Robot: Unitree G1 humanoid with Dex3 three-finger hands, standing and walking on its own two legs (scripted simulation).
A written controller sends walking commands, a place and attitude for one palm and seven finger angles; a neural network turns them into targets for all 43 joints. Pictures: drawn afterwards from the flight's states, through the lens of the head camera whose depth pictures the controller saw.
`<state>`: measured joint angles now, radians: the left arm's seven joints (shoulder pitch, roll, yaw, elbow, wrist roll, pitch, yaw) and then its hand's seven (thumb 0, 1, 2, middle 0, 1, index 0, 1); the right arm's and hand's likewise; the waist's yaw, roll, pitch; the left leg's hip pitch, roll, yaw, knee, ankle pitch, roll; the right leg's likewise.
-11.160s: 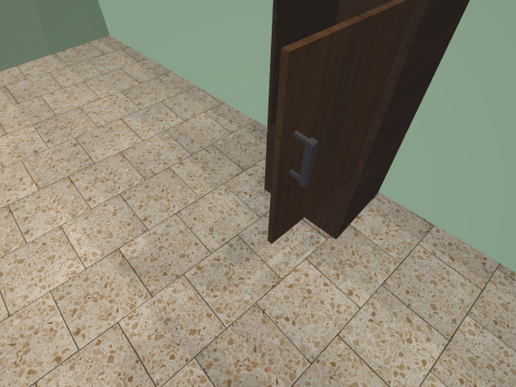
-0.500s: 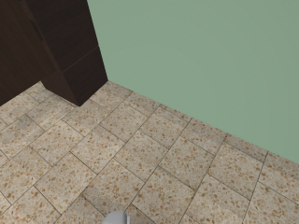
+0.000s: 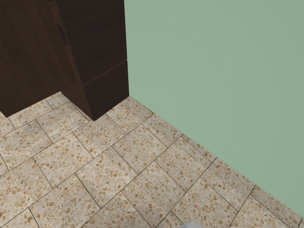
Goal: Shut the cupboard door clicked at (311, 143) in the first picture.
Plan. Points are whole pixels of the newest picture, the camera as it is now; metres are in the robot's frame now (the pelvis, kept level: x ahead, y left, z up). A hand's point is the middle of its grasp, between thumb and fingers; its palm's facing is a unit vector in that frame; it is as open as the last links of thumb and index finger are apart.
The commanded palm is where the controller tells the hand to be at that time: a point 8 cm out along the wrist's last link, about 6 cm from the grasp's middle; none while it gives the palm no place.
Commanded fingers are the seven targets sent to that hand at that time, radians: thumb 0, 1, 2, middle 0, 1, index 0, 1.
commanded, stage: walk to a spot facing it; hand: left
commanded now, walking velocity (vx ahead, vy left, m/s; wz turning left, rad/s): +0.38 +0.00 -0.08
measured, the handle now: out of the picture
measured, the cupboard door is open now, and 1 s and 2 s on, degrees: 85 85 85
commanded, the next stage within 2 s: turn to face it in 0.26 s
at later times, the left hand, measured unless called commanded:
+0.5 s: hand (133, 162) +0.35 +0.10 -0.16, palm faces -0.07 -0.98 -0.18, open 7.4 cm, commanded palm none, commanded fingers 0.00 0.90 0.90 -0.20 -0.30 -0.20 -0.30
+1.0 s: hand (99, 176) +0.29 +0.21 -0.19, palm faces +0.30 -0.93 -0.21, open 7.4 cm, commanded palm none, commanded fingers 0.00 0.90 0.90 -0.20 -0.30 -0.20 -0.30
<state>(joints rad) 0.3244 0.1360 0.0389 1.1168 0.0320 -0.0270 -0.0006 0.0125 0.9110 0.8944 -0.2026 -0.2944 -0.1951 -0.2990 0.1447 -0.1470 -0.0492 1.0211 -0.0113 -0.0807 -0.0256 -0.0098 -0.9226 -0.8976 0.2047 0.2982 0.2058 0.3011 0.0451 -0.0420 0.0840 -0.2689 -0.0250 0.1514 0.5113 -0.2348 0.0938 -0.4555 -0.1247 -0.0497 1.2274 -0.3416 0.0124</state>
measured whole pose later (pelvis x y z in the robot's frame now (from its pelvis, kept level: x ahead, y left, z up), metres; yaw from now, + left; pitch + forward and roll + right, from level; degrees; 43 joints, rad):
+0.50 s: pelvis +0.22 -0.06 +0.00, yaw +0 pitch +0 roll +1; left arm 0.08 0.15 0.01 0.98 0.01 -0.07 0.00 0.01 0.91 0.89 -0.20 -0.29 -0.19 -0.30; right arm 0.40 -0.12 -0.03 1.17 0.00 -0.01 -0.02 0.01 -0.90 -0.90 0.21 0.30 0.20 0.30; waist -0.07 0.00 0.12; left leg -0.30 0.03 0.04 1.13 -0.48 0.00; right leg -0.32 -0.04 -0.16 0.57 -0.25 -0.05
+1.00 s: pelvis +0.29 -0.01 +0.00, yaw +15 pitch +1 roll -2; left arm 0.19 0.25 0.07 0.98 0.03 0.06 0.02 0.01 0.91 0.89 -0.20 -0.29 -0.19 -0.30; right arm 0.10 -0.23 -0.04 0.92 -0.02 0.01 -0.01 0.00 -0.90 -0.90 0.20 0.30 0.20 0.30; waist 0.02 -0.05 0.08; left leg -0.37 -0.03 0.09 0.59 -0.23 0.10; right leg -0.48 -0.09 -0.04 1.17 -0.44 0.07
